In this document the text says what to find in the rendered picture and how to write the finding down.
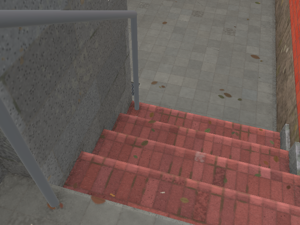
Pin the stairs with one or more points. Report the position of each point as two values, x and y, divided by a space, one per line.
190 167

